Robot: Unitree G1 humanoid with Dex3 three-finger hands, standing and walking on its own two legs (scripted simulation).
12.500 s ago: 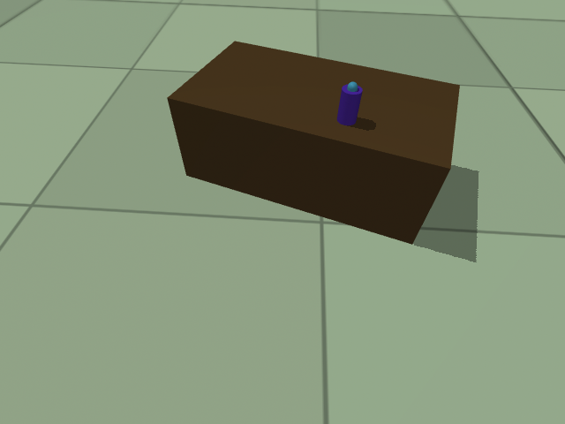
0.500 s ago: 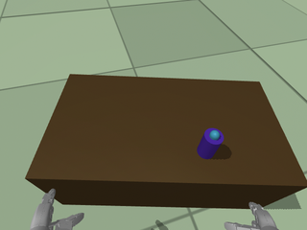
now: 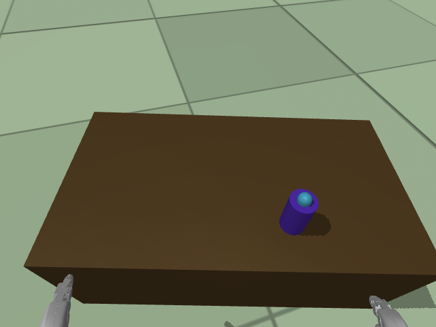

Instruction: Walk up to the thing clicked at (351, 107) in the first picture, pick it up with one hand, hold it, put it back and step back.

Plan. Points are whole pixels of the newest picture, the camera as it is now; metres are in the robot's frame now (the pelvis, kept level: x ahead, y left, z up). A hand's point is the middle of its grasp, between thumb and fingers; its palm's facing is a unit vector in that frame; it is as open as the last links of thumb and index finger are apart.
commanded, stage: go down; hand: right
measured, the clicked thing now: (298, 210) +0.47 -0.23 -0.21
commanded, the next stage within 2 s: none
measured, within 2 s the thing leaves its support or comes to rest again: neither
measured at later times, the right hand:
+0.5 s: hand out of the picture +0.16 -0.26 -0.09, palm faces +0.09 +0.94 -0.33, open 17.3 cm
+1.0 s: hand out of the picture +0.16 -0.29 -0.07, palm faces +0.15 +0.94 -0.32, open 17.2 cm
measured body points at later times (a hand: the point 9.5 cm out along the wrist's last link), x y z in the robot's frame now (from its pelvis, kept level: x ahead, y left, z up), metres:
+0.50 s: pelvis +0.01 +0.00 -0.02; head +0.04 +0.00 +0.43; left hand +0.16 +0.27 -0.07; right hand +0.15 -0.31 -0.06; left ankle -0.01 +0.14 -0.71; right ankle -0.01 -0.13 -0.71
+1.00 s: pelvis -0.01 +0.00 -0.02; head +0.01 -0.01 +0.43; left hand +0.15 +0.26 -0.04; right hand +0.15 -0.34 -0.04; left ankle -0.01 +0.14 -0.71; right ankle -0.01 -0.13 -0.71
